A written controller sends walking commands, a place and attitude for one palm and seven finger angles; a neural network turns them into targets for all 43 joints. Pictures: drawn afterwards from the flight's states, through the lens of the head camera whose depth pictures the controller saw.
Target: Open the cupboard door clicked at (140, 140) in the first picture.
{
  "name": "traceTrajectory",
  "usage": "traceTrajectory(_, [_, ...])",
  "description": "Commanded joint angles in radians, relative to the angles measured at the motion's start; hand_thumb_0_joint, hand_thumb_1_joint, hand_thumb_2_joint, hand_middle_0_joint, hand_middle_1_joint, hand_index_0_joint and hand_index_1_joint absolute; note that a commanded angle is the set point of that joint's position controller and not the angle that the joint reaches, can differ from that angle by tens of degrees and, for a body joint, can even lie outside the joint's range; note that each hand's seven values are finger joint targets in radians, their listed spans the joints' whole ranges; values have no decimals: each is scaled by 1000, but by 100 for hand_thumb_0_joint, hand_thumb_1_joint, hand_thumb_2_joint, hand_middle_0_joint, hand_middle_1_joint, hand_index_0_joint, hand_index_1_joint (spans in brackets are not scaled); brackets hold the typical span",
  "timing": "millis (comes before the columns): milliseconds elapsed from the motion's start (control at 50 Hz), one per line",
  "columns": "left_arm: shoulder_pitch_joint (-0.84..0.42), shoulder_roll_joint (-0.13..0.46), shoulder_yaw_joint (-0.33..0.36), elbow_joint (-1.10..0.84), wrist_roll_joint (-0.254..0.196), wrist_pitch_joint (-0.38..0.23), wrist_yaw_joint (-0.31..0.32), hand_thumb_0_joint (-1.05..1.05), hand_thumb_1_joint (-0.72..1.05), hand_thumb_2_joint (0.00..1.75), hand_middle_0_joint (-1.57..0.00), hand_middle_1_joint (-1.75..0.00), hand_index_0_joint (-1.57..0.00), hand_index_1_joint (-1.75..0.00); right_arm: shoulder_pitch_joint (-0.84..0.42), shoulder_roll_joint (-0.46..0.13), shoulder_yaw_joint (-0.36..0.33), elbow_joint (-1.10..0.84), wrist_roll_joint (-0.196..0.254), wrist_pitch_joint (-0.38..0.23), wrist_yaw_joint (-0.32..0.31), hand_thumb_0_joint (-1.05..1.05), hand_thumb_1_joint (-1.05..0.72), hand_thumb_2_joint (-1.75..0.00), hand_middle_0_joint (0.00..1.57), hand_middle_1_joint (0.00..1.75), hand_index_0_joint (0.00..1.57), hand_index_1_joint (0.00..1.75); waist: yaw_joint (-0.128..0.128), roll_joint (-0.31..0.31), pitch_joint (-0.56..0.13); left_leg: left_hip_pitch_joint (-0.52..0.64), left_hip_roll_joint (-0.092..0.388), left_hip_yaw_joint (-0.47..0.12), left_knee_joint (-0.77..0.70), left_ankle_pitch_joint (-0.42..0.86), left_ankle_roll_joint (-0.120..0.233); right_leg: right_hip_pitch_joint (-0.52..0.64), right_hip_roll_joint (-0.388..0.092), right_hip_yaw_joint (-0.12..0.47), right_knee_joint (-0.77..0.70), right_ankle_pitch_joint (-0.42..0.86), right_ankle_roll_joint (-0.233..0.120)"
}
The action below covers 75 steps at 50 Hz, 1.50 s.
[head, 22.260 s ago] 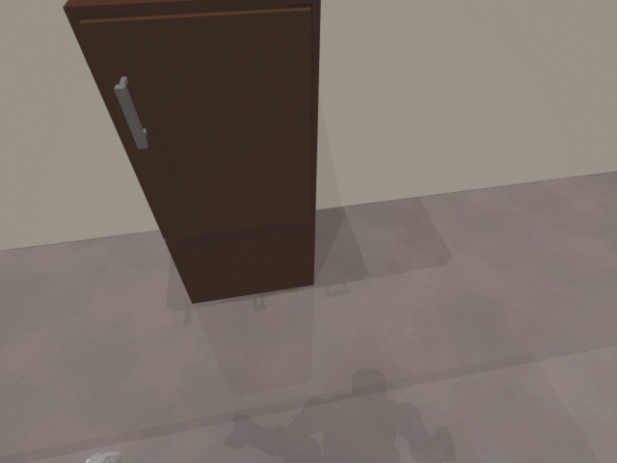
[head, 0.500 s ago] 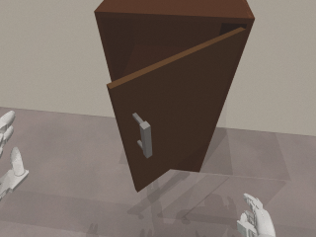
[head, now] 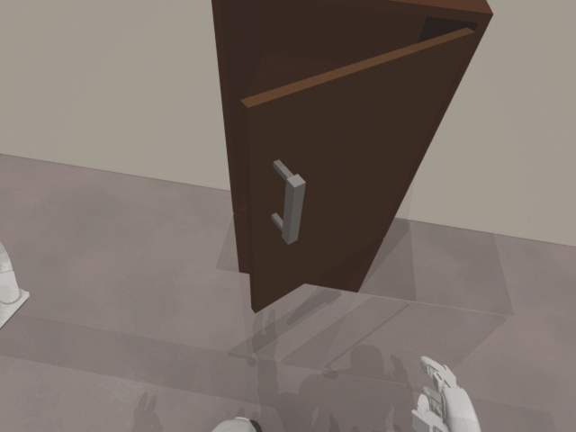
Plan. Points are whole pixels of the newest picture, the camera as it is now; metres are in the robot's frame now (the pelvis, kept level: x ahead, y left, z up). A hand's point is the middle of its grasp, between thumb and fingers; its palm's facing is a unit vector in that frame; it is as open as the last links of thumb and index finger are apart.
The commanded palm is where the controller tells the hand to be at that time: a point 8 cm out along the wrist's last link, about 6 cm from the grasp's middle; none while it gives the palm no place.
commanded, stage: step back with the hand held close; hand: left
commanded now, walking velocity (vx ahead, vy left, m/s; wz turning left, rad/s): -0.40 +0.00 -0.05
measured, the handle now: (285, 203) +0.43 +0.04 +0.06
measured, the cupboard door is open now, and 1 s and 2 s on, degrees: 44 44 44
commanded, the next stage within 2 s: stop stepping back and stand still in 0.36 s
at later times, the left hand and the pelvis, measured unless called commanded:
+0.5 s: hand out of the picture +0.11 +0.31 +0.18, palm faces +0.44 -0.79 -0.42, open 7.4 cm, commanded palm +0.05 +0.34 +0.19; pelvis -0.09 +0.04 +0.00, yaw +0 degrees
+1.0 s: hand out of the picture +0.02 +0.32 +0.18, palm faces +0.35 -0.78 -0.52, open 7.4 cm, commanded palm -0.02 +0.36 +0.19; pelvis -0.19 +0.07 +0.01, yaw -5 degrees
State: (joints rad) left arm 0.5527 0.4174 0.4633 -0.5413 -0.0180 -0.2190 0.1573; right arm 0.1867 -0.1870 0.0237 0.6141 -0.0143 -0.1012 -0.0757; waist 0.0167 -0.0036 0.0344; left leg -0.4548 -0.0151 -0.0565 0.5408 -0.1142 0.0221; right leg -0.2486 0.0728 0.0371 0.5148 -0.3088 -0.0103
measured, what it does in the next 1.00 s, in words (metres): walks backwards: right foot, then left foot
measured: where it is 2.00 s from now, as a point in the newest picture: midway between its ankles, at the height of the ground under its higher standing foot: outside the picture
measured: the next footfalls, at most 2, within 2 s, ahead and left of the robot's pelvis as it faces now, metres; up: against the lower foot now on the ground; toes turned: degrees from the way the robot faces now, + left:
right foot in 0.54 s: -0.17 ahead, -0.09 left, -0.01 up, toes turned -1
left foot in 0.64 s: +0.01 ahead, +0.11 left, +0.00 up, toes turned -3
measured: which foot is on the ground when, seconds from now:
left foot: down 0.00-0.52, up 0.54-0.62, down 0.64-0.92, up 0.94-1.00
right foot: down 0.00-0.28, up 0.30-0.52, down 0.54-0.66, up 0.68-0.92, down 0.94-1.00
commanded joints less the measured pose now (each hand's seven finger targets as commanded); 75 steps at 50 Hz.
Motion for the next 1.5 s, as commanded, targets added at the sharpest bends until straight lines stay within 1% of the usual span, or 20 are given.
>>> traceTrajectory(0, [-25, 192, 71, -188, -33, -40, -3, 0, 90, 90, -20, -30, -20, -30, -88, -157, -85, -139, 21, -52, -9, 0, -90, -90, 20, 30, 20, 30, -22, -4, -300, 338, 68, 11, -3, 185, -1, -23, -125, 49, -96, 443, 5])
traceTrajectory(180, [-30, 236, 112, -186, -38, -47, 6, 0, 90, 90, -20, -30, -20, -30, -113, -140, -75, -141, 24, -16, -26, 0, -90, -90, 20, 30, 20, 30, -35, -24, -83, 297, 1, 6, 71, -118, -40, -304, -185, 72, -220, 58, -60])
traceTrajectory(280, [-90, 227, 138, -211, -10, -72, -9, 0, 90, 90, -20, -30, -20, -30, -136, -195, -91, -172, -8, -57, -33, 0, -90, -90, 20, 30, 20, 30, -5, 343, -129, -301, 334, -426, -602, -740, 104, 273, 113, -25, 522, -159, 16])
traceTrajectory(340, [-40, 191, 85, -205, -35, -54, -7, 0, 90, 90, -20, -30, -20, -30, -126, -147, -89, -150, 2, -78, -5, 0, -90, -90, 20, 30, 20, 30, 18, 143, -222, 51, 249, -220, -438, -379, 75, 58, 58, -26, 483, -223, -10])
traceTrajectory(400, [-36, 173, 50, -227, -53, -25, 0, 0, 90, 90, -20, -30, -20, -30, -111, -141, -76, -120, 3, -75, 15, 0, -90, -90, 20, 30, 20, 30, 3, 249, -238, 125, 218, -110, -453, -315, 12, 74, 47, -87, 262, -285, -33])
traceTrajectory(460, [-76, 208, 69, -228, -62, -37, -5, 0, 90, 90, -20, -30, -20, -30, -91, -132, -71, -109, -5, -64, 22, 0, -90, -90, 20, 30, 20, 30, 1, 143, -208, 225, 149, -7, -263, -203, -74, 26, -51, -16, -202, -245, -84])
traceTrajectory(500, [-108, 283, 107, -262, -49, -54, -1, 0, 90, 90, -20, -30, -20, -30, -87, -134, -67, -94, -7, -54, 15, 0, -90, -90, 20, 30, 20, 30, -7, -160, -116, 329, -4, 33, 367, -157, -98, -380, -399, 329, -450, -243, -208])
traceTrajectory(520, [-173, 333, 172, -290, -40, -70, 12, 0, 90, 90, -20, -30, -20, -30, -101, -137, -58, -87, -47, -58, 18, 0, -90, -90, 20, 30, 20, 30, -7, -67, -113, 284, 37, 1, 463, -211, -91, -385, -431, 281, -392, -73, -228])
traceTrajectory(560, [-200, 192, 50, -172, -34, -18, -13, 0, 90, 90, -20, -30, -20, -30, -74, -132, -64, -105, 7, -70, -4, 0, -90, -90, 20, 30, 20, 30, -36, -204, -85, 184, 26, 2, 337, -185, -49, -170, -284, 92, -201, 144, -140])
traceTrajectory(600, [-168, 190, 68, -124, -32, 15, -14, 0, 90, 90, -20, -30, -20, -30, -70, -141, -47, -95, 17, -75, -30, 0, -90, -90, 20, 30, 20, 30, -55, 41, -38, 292, 39, -1, -36, -22, -34, -160, -167, -20, -30, 136, -42])
traceTrajectory(640, [-166, 211, 78, -194, -33, -2, -8, 0, 90, 90, -20, -30, -20, -30, -57, -147, -42, -127, 13, -115, -28, 0, -90, -90, 20, 30, 20, 30, -27, 361, -103, 329, 225, -343, -300, 79, 5, -148, -14, -55, 217, -199, 16])
traceTrajectory(680, [-129, 242, 111, -269, -39, -31, -4, 0, 90, 90, -20, -30, -20, -30, -47, -119, -42, -112, -7, -141, -11, 0, -90, -90, 20, 30, 20, 30, -21, 253, -170, 272, 268, -451, -483, -394, -95, -87, -5, 37, 402, -259, 3])
traceTrajectory(860, [70, 208, 84, -187, -25, 42, 11, 0, 90, 90, -20, -30, -20, -30, -47, -135, -67, -119, -25, -78, -10, 0, -90, -90, 20, 30, 20, 30, 0, 147, -132, 51, 89, 37, -356, -406, -99, 263, 20, -170, -106, -221, -51])
traceTrajectory(900, [-8, 249, 103, -194, -30, 48, -5, 0, 90, 90, -20, -30, -20, -30, -37, -133, -72, -101, -12, -46, -10, 0, -90, -90, 20, 30, 20, 30, -19, -183, -98, 114, -18, 84, 360, -239, -56, -134, -361, 241, -382, -303, -193])
traceTrajectory(940, [-174, 277, 131, -175, -36, 19, 1, 0, 90, 90, -20, -30, -20, -30, -40, -138, -60, -80, -18, -45, -3, 0, -90, -90, 20, 30, 20, 30, -50, -185, -77, -42, 50, 6, 666, -241, -68, -266, -484, 329, -418, -519, -238])
traceTrajectory(1120, [-148, 191, 53, -180, -8, -28, 25, 0, 90, 90, -20, -30, -20, -30, -38, -136, -49, -91, -2, -115, -53, 0, -90, -90, 20, 30, 20, 30, -30, 12, -16, 221, 54, 156, -83, -239, 11, -80, -264, 69, -174, -229, -118])
traceTrajectory(1200, [-123, 212, 111, -222, -11, -61, 21, 0, 90, 90, -20, -30, -20, -30, -15, -141, -58, -101, -7, -123, -29, 0, -90, -90, 20, 30, 20, 30, -35, 327, -80, 287, 293, -198, -229, 49, 116, -143, -63, -124, 230, -163, 14])
traceTrajectory(1300, [-34, 168, 88, -112, -9, -32, 7, 0, 90, 90, -20, -30, -20, -30, -19, -153, -69, -110, 11, -114, 0, 0, -90, -90, 20, 30, 20, 30, -26, 96, -56, 82, 178, 29, -52, -78, 39, 117, -78, -75, -59, 38, -1])
traceTrajectory(1360, [-6, 171, 89, -79, -33, -23, 3, 0, 90, 90, -20, -30, -20, -30, -19, -130, -76, -105, 22, -100, 12, 0, -90, -90, 20, 30, 20, 30, -23, -176, -70, -24, 31, 91, 363, -308, -24, 76, -353, 331, -250, 37, -160])
traceTrajectory(1480, [-52, 159, 80, -95, -24, -43, 15, 0, 90, 90, -20, -30, -20, -30, -47, -113, -41, -98, 4, -93, -8, 0, -90, -90, 20, 30, 20, 30, -36, -53, -95, 228, 46, 99, -72, -84, -9, 51, -242, 50, -112, 261, -72])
